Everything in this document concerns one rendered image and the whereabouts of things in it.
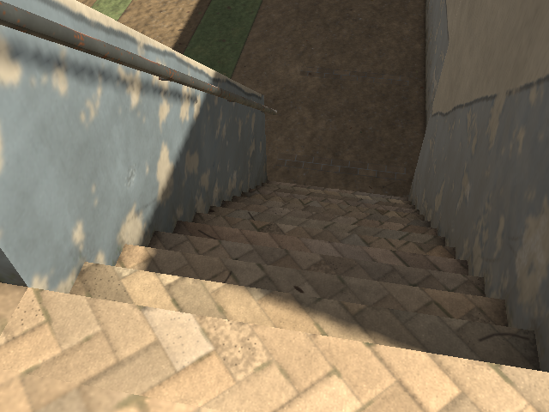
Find stairs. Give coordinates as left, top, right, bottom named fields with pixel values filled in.
left=69, top=180, right=540, bottom=371

